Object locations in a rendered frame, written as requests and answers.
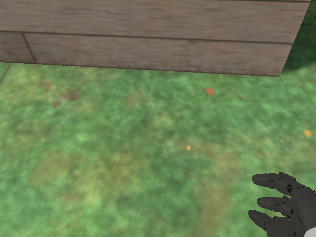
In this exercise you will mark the robot right hand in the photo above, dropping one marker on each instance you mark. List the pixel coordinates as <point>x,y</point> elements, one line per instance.
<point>300,208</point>

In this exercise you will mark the robot right forearm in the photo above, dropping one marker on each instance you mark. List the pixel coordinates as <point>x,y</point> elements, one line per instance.
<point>310,233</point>

